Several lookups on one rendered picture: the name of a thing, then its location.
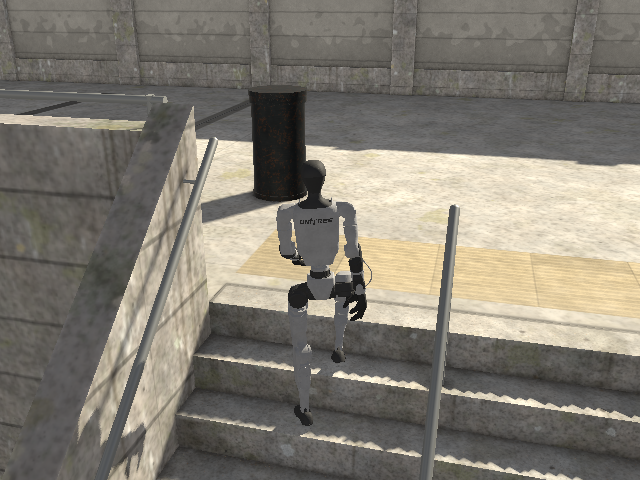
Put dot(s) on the left robot upper arm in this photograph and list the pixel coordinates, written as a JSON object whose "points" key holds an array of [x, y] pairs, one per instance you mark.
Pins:
{"points": [[284, 228]]}

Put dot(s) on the robot right hand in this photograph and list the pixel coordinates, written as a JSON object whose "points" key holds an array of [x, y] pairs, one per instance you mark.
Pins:
{"points": [[360, 306]]}

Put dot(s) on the right robot upper arm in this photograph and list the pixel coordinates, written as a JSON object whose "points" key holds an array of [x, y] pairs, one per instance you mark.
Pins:
{"points": [[347, 211]]}

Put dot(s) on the right robot shin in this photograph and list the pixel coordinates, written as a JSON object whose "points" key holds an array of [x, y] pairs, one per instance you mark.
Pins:
{"points": [[340, 322]]}

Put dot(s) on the robot right forearm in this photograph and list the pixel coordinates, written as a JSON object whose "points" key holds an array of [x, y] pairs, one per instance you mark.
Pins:
{"points": [[357, 273]]}

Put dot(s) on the robot left hand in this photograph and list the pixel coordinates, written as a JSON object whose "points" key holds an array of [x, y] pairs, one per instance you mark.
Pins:
{"points": [[299, 262]]}

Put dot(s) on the robot head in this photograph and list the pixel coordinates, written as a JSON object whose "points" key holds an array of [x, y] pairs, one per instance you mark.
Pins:
{"points": [[313, 174]]}

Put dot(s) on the robot left forearm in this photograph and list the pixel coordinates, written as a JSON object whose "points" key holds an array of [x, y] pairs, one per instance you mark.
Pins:
{"points": [[293, 257]]}

